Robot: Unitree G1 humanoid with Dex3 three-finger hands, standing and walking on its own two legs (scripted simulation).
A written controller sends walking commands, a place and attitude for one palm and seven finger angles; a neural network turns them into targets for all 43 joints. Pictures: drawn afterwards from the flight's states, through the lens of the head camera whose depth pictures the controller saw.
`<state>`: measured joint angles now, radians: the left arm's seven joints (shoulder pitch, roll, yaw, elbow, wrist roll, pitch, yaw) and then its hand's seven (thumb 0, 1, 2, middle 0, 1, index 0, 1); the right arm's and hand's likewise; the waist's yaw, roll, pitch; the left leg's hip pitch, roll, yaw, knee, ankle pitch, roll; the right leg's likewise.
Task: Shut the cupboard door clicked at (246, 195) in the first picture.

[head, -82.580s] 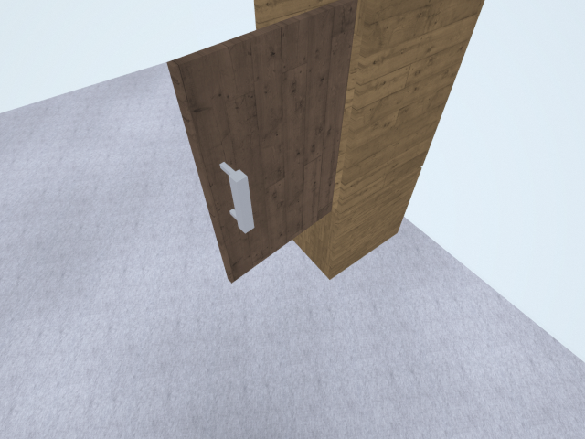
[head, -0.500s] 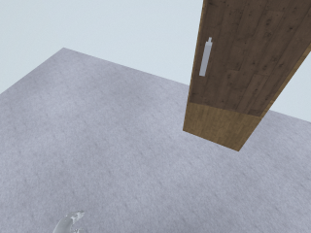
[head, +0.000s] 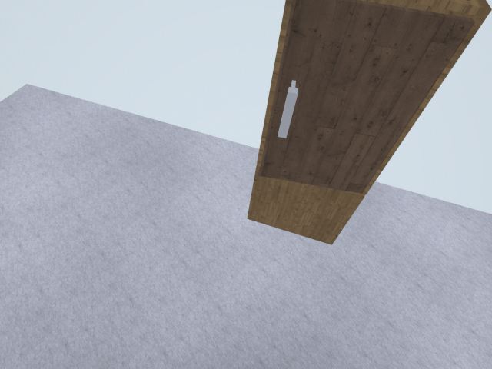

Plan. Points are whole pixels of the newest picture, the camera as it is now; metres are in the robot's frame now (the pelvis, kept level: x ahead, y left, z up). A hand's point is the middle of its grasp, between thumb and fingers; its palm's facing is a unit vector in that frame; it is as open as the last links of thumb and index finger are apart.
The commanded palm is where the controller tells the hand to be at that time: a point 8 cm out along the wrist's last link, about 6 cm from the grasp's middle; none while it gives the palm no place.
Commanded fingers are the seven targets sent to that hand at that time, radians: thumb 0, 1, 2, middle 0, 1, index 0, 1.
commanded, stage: take the last steps up to it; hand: left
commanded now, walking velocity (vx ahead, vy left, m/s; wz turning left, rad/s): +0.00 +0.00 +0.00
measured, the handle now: (287, 109) +0.75 -0.06 -0.02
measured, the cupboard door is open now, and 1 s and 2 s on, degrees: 8 8 8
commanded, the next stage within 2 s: come to a stop and stand still in 0.88 s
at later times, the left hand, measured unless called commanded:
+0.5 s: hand (202, 334) +0.20 +0.09 -0.15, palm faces -0.17 -0.96 -0.22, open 7.4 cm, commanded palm none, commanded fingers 0.00 0.90 0.90 -0.20 -0.30 -0.20 -0.30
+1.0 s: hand (237, 302) +0.27 +0.03 -0.17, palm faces -0.12 -0.98 -0.15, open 7.4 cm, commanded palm none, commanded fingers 0.00 0.90 0.90 -0.20 -0.30 -0.20 -0.30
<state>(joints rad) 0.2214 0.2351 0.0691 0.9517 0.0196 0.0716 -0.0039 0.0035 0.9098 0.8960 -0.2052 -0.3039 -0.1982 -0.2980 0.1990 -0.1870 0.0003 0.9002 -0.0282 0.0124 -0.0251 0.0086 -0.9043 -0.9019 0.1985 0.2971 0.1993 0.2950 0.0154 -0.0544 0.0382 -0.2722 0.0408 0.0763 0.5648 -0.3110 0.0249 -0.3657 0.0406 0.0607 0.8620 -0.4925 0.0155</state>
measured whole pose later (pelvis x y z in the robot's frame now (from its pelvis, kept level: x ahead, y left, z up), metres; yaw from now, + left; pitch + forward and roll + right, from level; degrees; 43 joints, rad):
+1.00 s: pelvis +0.23 -0.15 +0.00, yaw -9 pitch +0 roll +0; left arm 0.26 0.18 0.05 1.06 0.03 0.01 -0.02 0.00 0.92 0.90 -0.20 -0.30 -0.20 -0.30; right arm 0.24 -0.16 -0.02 0.99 -0.03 -0.04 -0.03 0.00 -0.93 -0.90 0.20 0.30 0.20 0.30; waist 0.00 -0.02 0.06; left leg -0.24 0.05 0.14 0.49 -0.24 0.03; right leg -0.44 -0.04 -0.02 1.03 -0.38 -0.01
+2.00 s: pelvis +0.25 -0.17 +0.01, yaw -9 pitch -1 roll +1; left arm 0.29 0.14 0.00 1.10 0.01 0.01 0.03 0.00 0.91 0.90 -0.20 -0.30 -0.20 -0.30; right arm 0.23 -0.18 -0.01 1.09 0.00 0.01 -0.02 0.00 -0.92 -0.90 0.20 0.30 0.20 0.29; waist 0.00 0.00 0.04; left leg -0.19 0.00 0.08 0.40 -0.19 0.02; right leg -0.11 0.01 0.01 0.42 -0.29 -0.02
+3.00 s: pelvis +0.22 -0.14 +0.00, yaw -8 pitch -1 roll -1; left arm 0.42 0.16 -0.01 1.07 0.04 0.02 0.01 0.00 0.91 0.90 -0.20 -0.30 -0.19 -0.30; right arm 0.27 -0.17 -0.01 1.06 -0.02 0.01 -0.01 0.01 -0.90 -0.90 0.20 0.30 0.20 0.29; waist 0.02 -0.02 -0.01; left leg -0.30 -0.01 0.09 0.49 -0.19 0.06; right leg -0.21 -0.01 0.00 0.51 -0.30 -0.01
